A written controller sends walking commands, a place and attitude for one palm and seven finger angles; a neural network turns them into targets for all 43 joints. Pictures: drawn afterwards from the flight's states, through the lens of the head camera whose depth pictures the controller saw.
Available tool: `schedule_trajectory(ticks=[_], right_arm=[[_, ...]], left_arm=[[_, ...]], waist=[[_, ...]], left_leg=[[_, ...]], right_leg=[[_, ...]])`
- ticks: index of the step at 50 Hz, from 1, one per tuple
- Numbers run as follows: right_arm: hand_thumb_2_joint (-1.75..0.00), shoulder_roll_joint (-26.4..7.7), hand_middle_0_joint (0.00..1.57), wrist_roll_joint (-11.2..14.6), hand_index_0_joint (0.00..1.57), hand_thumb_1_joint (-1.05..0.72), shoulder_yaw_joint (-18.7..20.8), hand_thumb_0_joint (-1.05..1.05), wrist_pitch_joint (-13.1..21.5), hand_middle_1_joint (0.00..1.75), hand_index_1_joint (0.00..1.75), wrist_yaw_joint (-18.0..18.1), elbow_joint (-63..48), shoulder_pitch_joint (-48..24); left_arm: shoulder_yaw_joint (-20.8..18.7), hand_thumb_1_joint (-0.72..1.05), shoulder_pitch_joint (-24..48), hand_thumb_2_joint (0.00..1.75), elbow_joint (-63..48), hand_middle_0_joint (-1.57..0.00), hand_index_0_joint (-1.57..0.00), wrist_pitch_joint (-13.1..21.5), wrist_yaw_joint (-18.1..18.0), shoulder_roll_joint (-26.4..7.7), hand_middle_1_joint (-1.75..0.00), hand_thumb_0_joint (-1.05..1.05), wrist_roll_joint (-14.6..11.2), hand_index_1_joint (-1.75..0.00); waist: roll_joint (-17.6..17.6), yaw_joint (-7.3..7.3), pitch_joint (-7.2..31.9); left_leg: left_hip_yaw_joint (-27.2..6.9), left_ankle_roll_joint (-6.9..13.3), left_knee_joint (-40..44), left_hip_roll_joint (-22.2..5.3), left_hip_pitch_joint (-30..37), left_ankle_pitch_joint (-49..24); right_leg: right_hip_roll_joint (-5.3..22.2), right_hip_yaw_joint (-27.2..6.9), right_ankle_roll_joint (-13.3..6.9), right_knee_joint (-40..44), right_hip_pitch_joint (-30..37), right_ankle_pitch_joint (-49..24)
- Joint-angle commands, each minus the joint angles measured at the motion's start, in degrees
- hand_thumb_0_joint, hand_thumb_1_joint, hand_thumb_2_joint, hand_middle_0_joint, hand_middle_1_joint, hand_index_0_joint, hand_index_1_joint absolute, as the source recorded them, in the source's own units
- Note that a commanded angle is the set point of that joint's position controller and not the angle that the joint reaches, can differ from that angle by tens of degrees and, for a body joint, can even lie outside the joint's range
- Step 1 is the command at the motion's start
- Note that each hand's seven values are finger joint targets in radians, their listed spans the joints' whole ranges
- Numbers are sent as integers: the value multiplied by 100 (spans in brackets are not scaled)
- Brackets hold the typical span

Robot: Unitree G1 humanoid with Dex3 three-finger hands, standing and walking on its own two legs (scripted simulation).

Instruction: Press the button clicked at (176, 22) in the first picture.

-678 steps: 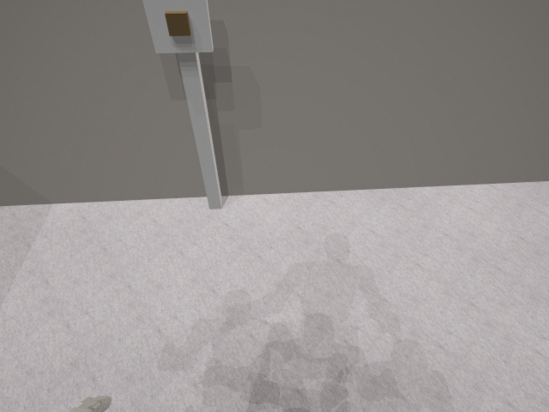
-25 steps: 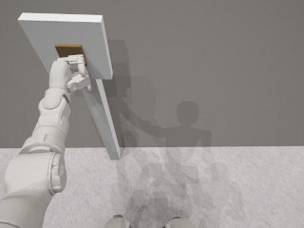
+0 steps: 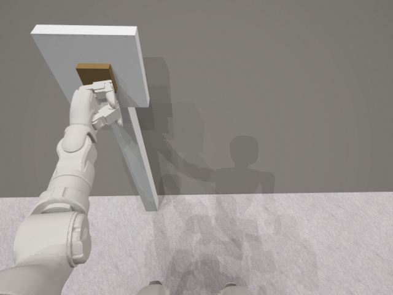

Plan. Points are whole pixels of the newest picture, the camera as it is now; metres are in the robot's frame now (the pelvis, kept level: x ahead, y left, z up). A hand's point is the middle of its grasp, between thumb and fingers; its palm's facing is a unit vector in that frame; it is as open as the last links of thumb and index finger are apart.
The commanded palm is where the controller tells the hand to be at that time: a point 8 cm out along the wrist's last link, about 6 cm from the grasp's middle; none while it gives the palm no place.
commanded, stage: pull the fist back off the button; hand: left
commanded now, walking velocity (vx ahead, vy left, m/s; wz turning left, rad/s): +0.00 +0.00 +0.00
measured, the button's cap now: (98, 77) +0.52 +0.19 +0.14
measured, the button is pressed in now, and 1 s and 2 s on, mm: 4 0 0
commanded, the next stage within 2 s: draw the hand back to the body in 0.62 s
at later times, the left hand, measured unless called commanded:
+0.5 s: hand (105, 143) +0.38 +0.16 +0.11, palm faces +0.00 -1.00 -0.02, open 3.1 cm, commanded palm +0.35 +0.20 +0.11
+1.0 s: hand (95, 150) +0.35 +0.17 +0.13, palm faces +0.00 -1.00 -0.03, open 3.1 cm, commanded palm +0.31 +0.22 +0.14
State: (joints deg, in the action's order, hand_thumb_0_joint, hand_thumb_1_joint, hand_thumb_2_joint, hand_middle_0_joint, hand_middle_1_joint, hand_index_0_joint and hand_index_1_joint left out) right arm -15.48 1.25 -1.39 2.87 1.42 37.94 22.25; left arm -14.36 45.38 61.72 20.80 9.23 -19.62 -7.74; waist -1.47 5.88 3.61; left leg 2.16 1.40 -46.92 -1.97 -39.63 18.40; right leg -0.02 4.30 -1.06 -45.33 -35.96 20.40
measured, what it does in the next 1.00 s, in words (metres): stands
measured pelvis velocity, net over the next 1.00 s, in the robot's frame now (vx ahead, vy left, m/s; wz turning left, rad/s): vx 0.04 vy -0.01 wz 0.00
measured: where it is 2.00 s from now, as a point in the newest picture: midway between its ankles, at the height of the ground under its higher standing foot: outside the picture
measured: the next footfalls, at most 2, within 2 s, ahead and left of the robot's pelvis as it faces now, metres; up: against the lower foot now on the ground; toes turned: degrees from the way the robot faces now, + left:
none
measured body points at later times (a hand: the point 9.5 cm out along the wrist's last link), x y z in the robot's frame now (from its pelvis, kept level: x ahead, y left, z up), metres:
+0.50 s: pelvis +0.03 -0.01 +0.01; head +0.05 -0.01 +0.46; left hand +0.37 +0.21 +0.11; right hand +0.20 -0.25 -0.08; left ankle +0.05 +0.10 -0.70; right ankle +0.02 -0.11 -0.70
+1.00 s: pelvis +0.04 -0.01 +0.02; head +0.04 -0.03 +0.47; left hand +0.34 +0.22 +0.13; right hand +0.17 -0.26 -0.08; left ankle +0.05 +0.10 -0.70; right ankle +0.02 -0.11 -0.70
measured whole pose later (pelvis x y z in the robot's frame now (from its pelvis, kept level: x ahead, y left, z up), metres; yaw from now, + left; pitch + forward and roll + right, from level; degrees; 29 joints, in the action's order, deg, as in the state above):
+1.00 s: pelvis +0.04 -0.01 +0.02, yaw +0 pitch +3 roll +0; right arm -15.1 2.9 -1.9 2.2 2.9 33.2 16.6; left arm -11.4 4.3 13.7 7.2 12.7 -14.6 -14.5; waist -2.7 0.5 3.4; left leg 2.7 0.2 -37.2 -1.6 -21.9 18.2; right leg -0.2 3.6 -1.7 -37.1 -19.2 20.9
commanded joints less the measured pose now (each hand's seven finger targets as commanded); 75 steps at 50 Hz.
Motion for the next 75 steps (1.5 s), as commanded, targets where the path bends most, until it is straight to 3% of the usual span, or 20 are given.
schedule_trajectory(ticks=[1, 7, 11, 13, 26, 32, 35, 39, 41, 43, 45, 54, 57, 61, 62, 63, 65, 66, 67, 75], right_arm=[[-90, -871, 20, 66, 20, -90, 354, 0, 158, 30, 30, 26, -679, 173], [-90, -806, 20, 96, 20, -90, 355, 0, 92, 30, 30, 10, -924, -101], [-90, -711, 20, 124, 20, -90, 343, 0, 99, 30, 30, -30, -1132, -364], [-90, -711, 20, 144, 20, -90, 346, 0, 91, 30, 30, -15, -1175, -465], [-90, -598, 20, 151, 20, -90, 251, 0, 254, 30, 30, 121, -1270, -1065], [-90, -624, 20, 115, 20, -90, 182, 0, 207, 30, 30, 190, -1123, -1116], [-90, -591, 20, 97, 20, -90, 164, 0, 197, 30, 30, 198, -1131, -1143], [-90, -564, 20, 110, 20, -90, 174, 0, 215, 30, 30, 137, -1336, -1212], [-90, -557, 20, 130, 20, -90, 171, 0, 233, 30, 30, 107, -1412, -1249], [-90, -583, 20, 168, 20, -90, 173, 0, 203, 30, 30, 117, -1457, -1300], [-90, -571, 20, 200, 20, -90, 171, 0, 231, 30, 30, 137, -1534, -1393], [-90, -547, 20, 224, 20, -90, 153, 0, 541, 30, 30, 291, -1488, -1523], [-90, -590, 20, 215, 20, -90, 144, 0, 614, 30, 30, 333, -1463, -1534], [-90, -529, 20, 232, 20, -90, 93, 0, 676, 30, 30, 357, -1530, -1643], [-90, -451, 20, 82, 20, -90, 101, 0, 666, 30, 30, 408, -1420, -1814], [-90, -394, 20, 41, 20, -90, 55, 0, 648, 30, 30, 438, -1377, -1885], [-90, -377, 20, 15, 20, -90, 29, 0, 575, 30, 30, 418, -1301, -1832], [-90, -361, 20, -11, 20, -90, 17, 0, 540, 30, 30, 410, -1290, -1846], [-90, -393, 20, -46, 20, -90, 41, 0, 518, 30, 30, 410, -1240, -1874], [-90, -316, 20, -133, 20, -90, 30, 0, 400, 30, 30, 377, -1209, -2017]], left_arm=[[-49, 90, 2319, 90, -1794, -130, -130, 272, -74, -819, -150, 0, -156, -150], [-218, 90, 947, 90, -2741, -130, -130, 127, -66, -887, -150, 0, -249, -150], [8, 90, -36, 90, -3682, -130, -130, -61, -18, -492, -150, 0, -358, -150], [-37, 90, -482, 90, -3899, -130, -130, -207, -7, -495, -150, 0, -422, -150], [651, 90, -1267, 90, -5466, -130, -130, -608, 47, 144, -150, 0, -483, -150], [443, 90, -643, 90, -5001, -130, -130, -673, -89, -208, -150, 0, -412, -150], [279, 90, -585, 90, -4822, -130, -130, -627, -81, -311, -150, 0, -415, -150], [88, 90, -1494, 90, -5145, -130, -130, -589, 63, -415, -150, 0, -518, -150], [3, 90, -2041, 90, -5326, -130, -130, -688, 168, -425, -150, 0, -610, -150], [-145, 90, -2375, 90, -5374, -130, -130, -826, 239, -556, -150, 0, -698, -150], [-89, 90, -2512, 90, -5781, -130, -130, -956, 309, -488, -150, 0, -755, -150], [-31, 90, -3103, 90, -7013, -130, -130, -1243, 405, -425, -150, 0, -898, -150], [-230, 90, -3382, 90, -7082, -130, -130, -1430, 458, -608, -150, 0, -986, -150], [-268, 90, -3691, 90, -7476, -130, -130, -1682, 530, -571, -150, 0, -1007, -150], [-202, 90, -3783, 90, -7994, -130, -130, -1493, -252, -1035, -150, 0, -285, -150], [40, 90, -4135, 90, -7883, -130, -130, -1481, -613, -564, -150, 0, -188, -150], [208, 90, -4505, 90, -8148, -130, -130, -1459, -1024, -422, -150, 0, 49, -150], [199, 90, -4619, 90, -8282, -130, -130, -1448, -1150, -448, -150, 0, 108, -150], [107, 90, -4749, 90, -8332, -130, -130, -1429, -1239, -558, -150, 0, 154, -150], [90, 90, -5222, 90, -9066, -130, -130, -1345, -1560, -479, -150, 0, 398, -150]], waist=[[-168, 11, 2122], [65, -276, 2052], [-31, -402, 1982], [252, -406, 1724], [23, -349, 1422], [256, -260, 1264], [-11, -395, 1511], [-30, -645, 1912], [-3, -724, 1784], [453, -698, 1377], [157, -714, 1248], [-91, -642, 954], [300, -657, 833], [40, -734, 794], [254, -832, 363], [248, -744, 19], [-129, -779, 133], [-224, -782, 152], [177, -801, 173], [-220, -816, 135]], left_leg=[[-450, 16, 779, 124, 2039, -327], [-310, 38, 811, 157, 2053, -1030], [-234, 36, 880, 169, 2235, -1480], [-191, 60, 904, 174, 2119, -1498], [-331, 25, 1015, 231, 2559, -1285], [-351, 42, 997, 263, 2336, -888], [-331, 15, 1000, 294, 2370, -1015], [-248, 30, 1047, 295, 2460, -1542], [-205, 29, 1117, 292, 2389, -1633], [-169, 59, 1232, 274, 2146, -1441], [-141, 59, 1321, 289, 2242, -1329], [-221, 66, 1526, 274, 2674, -1110], [-243, 90, 1550, 285, 2655, -982], [-255, 60, 1670, 287, 2803, -1047], [-201, 81, 1853, 271, 2826, -975], [-193, 72, 1952, 257, 2889, -818], [-231, 60, 2182, 211, 3198, -881], [-221, 52, 2272, 210, 3271, -911], [-217, 74, 2330, 189, 3309, -979], [-239, 35, 2678, 181, 3781, -1362]], right_leg=[[-251, -200, -36, 776, 353, -560], [-241, -217, -49, 789, 1048, -1418], [-208, -202, -42, 800, 1332, -1968], [-193, -213, -5, 867, 1433, -2132], [-124, -156, -13, 1020, 1323, -1818], [-103, -223, 5, 1126, 1288, -1407], [-68, -258, -21, 1080, 1486, -1606], [-57, -283, -30, 1020, 2040, -2308], [-61, -268, -23, 1053, 2196, -2517], [-54, -293, 45, 1175, 2232, -2466], [-56, -302, 37, 1259, 2186, -2297], [-88, -254, 40, 1535, 2034, -1732], [-97, -283, 80, 1679, 2061, -1557], [-81, -217, 43, 1734, 2147, -1565], [55, -447, 46, 2239, 2032, -1286], [90, -442, 68, 2373, 1980, -1054], [67, -359, 18, 2391, 2255, -1042], [74, -348, 13, 2429, 2395, -1075], [34, -343, 30, 2541, 2494, -1110], [17, -279, -15, 2726, 2923, -1381]])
